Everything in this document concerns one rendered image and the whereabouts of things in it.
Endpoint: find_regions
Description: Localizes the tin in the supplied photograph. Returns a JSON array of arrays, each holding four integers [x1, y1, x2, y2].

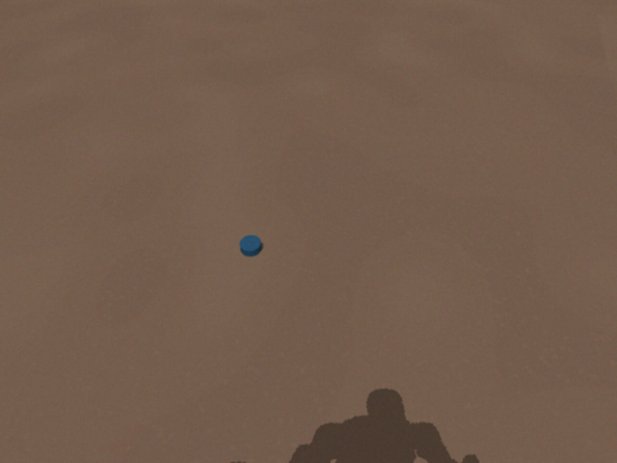
[[240, 235, 262, 257]]

